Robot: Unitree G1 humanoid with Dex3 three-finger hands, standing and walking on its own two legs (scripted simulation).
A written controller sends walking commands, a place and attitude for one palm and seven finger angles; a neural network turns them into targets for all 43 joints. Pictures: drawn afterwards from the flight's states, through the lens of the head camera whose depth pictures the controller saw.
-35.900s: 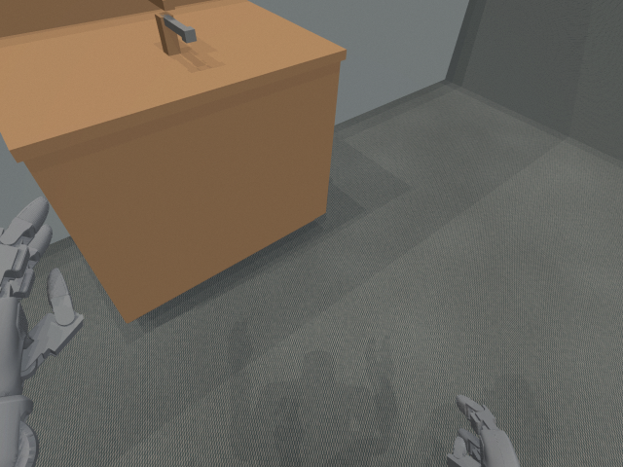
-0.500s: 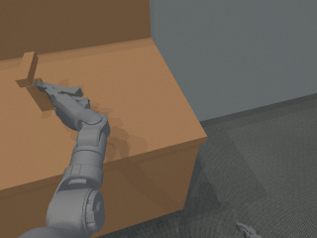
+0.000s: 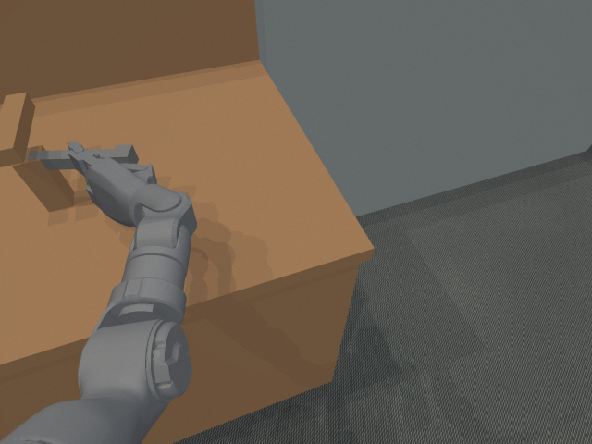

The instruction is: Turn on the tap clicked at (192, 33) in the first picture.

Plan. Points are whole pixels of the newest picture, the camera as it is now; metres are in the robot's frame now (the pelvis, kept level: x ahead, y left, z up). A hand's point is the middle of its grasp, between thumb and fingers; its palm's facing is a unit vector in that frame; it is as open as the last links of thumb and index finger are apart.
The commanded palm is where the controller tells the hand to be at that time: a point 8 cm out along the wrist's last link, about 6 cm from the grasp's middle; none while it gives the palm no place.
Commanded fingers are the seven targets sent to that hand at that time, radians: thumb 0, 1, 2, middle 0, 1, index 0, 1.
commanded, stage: lift the hand up off the lever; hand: left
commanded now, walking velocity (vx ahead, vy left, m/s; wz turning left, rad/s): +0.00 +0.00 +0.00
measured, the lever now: (125, 158) +0.49 +0.24 +0.13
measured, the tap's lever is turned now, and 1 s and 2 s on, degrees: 72 75 75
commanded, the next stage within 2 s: none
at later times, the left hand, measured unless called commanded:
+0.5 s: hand (149, 164) +0.46 +0.19 +0.14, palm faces +0.80 -0.59 -0.11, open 7.8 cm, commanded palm +0.41 +0.21 +0.15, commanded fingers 0.00 0.90 0.90 -0.15 -0.15 -0.15 -0.15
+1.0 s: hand (135, 160) +0.45 +0.20 +0.16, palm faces +0.79 -0.60 -0.09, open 7.8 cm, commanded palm +0.40 +0.22 +0.17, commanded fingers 0.00 0.90 0.90 -0.15 -0.15 -0.15 -0.15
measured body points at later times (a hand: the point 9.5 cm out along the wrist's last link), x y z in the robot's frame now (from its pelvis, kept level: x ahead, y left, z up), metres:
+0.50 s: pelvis +0.01 +0.00 +0.00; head +0.03 -0.01 +0.45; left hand +0.42 +0.22 +0.15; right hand +0.09 -0.24 -0.13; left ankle +0.02 +0.13 -0.72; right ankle -0.01 -0.05 -0.72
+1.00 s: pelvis +0.01 +0.00 +0.01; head +0.02 -0.01 +0.46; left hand +0.40 +0.23 +0.17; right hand +0.12 -0.24 -0.12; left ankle +0.02 +0.13 -0.72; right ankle -0.01 -0.05 -0.72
